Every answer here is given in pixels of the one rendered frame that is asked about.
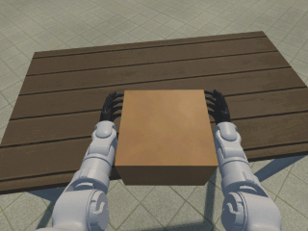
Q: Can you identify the robot right hand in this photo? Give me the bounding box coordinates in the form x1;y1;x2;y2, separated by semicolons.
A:
204;90;231;125

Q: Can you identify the left robot forearm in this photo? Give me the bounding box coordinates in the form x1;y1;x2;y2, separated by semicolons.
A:
51;120;117;226

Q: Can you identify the robot right upper arm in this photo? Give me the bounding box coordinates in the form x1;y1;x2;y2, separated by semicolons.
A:
220;191;281;231

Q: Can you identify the robot left hand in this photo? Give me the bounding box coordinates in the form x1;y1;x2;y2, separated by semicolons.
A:
99;91;124;122

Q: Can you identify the robot left upper arm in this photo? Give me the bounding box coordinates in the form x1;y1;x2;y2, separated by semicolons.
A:
35;189;110;231

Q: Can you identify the right robot forearm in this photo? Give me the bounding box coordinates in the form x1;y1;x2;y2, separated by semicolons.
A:
214;121;282;229

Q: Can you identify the table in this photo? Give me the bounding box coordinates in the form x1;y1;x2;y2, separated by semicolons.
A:
0;31;308;203

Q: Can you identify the carton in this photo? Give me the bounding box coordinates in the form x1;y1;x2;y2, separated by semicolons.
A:
115;90;218;186

